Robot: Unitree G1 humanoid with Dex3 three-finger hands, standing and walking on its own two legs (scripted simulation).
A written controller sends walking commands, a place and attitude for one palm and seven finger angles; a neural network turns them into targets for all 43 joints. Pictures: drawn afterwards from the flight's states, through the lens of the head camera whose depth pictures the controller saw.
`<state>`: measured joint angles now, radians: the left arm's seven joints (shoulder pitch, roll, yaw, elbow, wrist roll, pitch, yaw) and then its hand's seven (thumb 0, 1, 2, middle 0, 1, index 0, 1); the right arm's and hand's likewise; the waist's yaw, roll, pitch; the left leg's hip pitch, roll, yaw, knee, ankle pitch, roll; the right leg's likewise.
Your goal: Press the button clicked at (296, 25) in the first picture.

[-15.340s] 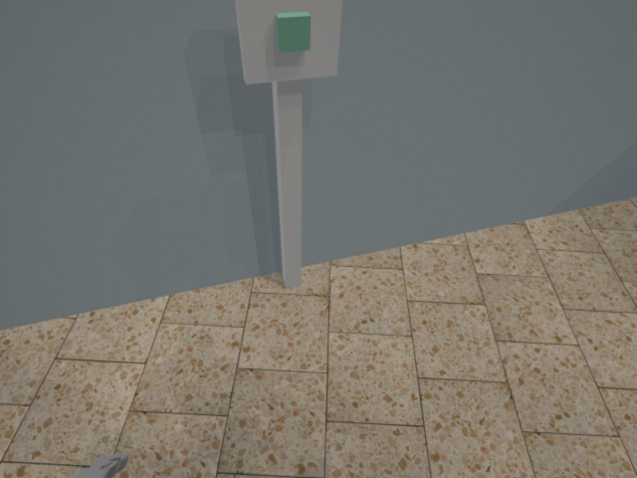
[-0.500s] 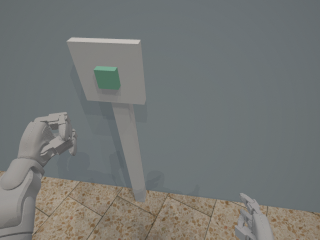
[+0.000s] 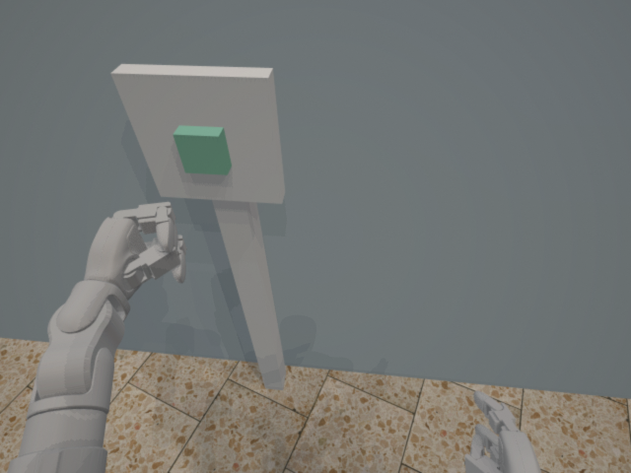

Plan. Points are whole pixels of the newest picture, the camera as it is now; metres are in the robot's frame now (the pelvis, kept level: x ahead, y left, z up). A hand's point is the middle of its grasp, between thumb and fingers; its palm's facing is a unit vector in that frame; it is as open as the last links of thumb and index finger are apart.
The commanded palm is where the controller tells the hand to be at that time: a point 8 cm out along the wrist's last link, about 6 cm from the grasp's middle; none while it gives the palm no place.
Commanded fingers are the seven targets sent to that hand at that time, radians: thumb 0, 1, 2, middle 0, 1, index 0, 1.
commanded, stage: aim a knuckle at the button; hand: left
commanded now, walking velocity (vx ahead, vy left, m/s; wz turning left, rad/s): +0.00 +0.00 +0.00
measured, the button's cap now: (204, 149) +0.49 +0.20 +0.18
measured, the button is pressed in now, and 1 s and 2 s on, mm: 0 0 1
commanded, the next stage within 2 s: press the button with the knuckle in 1.20 s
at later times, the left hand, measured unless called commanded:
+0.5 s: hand (200, 217) +0.38 +0.18 +0.15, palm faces -0.01 -1.00 -0.03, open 3.1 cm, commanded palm +0.36 +0.24 +0.15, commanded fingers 0.00 0.90 0.90 -1.30 -1.50 -1.30 -1.50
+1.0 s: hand (191, 221) +0.37 +0.19 +0.15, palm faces +0.02 -1.00 -0.02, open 3.1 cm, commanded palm +0.35 +0.24 +0.14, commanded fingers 0.00 0.90 0.90 -1.30 -1.50 -1.30 -1.50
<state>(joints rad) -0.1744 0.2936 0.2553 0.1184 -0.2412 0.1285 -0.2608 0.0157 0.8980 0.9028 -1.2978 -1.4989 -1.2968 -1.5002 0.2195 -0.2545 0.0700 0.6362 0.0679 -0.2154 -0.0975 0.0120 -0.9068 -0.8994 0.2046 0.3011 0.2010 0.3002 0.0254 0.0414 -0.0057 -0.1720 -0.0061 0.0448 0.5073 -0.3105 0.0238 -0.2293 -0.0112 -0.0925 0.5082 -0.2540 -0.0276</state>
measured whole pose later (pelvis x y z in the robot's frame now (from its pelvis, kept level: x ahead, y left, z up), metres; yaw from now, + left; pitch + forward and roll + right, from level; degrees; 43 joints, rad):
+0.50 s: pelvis +0.00 +0.00 +0.00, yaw +0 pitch +0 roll +0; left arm -0.43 0.30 0.24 0.42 -0.20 0.04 -0.21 0.02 0.90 0.90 -1.30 -1.50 -1.30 -1.50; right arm 0.25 -0.26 0.06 0.65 0.06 -0.13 -0.09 0.01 -0.91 -0.90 0.21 0.30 0.20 0.30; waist -0.01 0.02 -0.01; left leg -0.21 -0.01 0.05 0.50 -0.30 0.03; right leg -0.26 -0.01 -0.09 0.50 -0.24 -0.03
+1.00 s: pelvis -0.01 -0.01 +0.00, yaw -1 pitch +0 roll +0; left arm -0.43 0.34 0.29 0.50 -0.22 -0.01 -0.25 0.02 0.90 0.90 -1.30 -1.50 -1.30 -1.50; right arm 0.25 -0.26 0.06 0.64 0.07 -0.11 -0.09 0.01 -0.91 -0.90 0.20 0.30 0.20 0.30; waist -0.01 0.03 -0.02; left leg -0.21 0.01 0.05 0.50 -0.29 0.01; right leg -0.27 0.01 -0.09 0.50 -0.23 -0.04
